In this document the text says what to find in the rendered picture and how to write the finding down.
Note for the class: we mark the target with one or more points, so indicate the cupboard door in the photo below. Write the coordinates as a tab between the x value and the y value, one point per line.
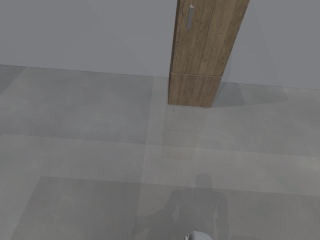
204	48

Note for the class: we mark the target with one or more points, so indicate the handle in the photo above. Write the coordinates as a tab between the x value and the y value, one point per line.
190	15

